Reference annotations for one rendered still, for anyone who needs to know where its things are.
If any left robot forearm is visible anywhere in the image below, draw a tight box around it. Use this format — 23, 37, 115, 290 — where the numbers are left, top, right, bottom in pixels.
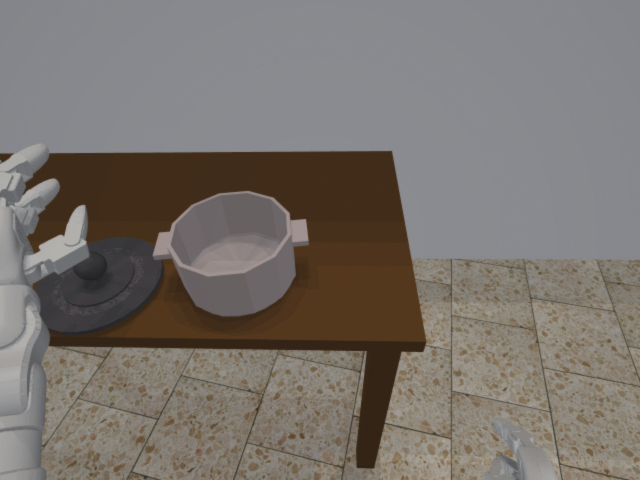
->
0, 283, 50, 480

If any robot left hand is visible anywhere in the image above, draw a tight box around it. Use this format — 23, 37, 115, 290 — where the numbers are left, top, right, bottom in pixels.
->
0, 143, 90, 289

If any knob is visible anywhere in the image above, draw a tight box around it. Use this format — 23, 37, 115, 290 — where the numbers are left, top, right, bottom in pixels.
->
73, 251, 107, 280

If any lid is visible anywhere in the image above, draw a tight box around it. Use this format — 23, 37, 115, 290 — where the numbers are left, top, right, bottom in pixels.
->
34, 237, 164, 335

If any pot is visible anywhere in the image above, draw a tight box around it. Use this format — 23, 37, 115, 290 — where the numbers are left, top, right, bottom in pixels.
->
153, 191, 309, 317

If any robot right hand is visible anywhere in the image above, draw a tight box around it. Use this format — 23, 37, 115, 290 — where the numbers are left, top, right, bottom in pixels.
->
484, 418, 559, 480

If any table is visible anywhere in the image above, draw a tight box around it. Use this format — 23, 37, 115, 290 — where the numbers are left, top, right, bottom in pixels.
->
0, 151, 426, 469

